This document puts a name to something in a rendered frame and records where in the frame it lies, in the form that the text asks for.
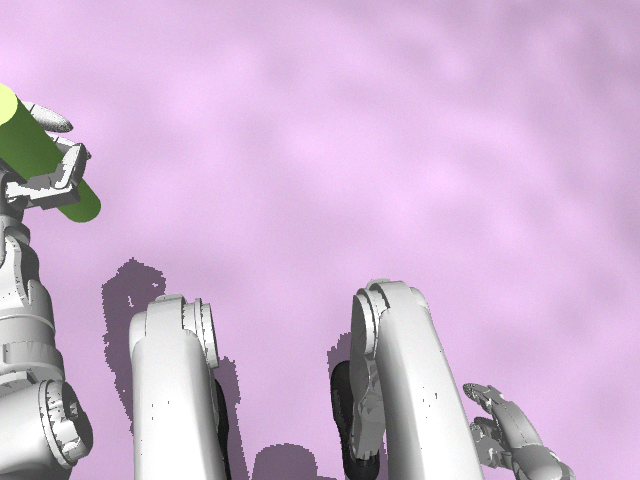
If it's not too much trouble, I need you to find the can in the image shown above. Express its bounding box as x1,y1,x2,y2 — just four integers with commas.
0,84,101,223

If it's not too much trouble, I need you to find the left robot foot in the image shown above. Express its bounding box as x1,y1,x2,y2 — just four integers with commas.
215,379,232,480

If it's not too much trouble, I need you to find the left robot hand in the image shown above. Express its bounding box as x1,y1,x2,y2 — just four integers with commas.
0,99,92,222

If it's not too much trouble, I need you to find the right robot hand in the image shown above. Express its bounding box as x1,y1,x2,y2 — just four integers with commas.
463,383,544,471

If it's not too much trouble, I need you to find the right robot foot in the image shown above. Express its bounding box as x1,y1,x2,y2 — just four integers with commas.
330,360,380,480

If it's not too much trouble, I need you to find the right robot arm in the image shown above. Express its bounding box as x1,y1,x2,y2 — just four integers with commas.
511,445,576,480

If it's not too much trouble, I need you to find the left robot arm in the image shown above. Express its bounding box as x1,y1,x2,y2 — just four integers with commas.
0,214,93,480

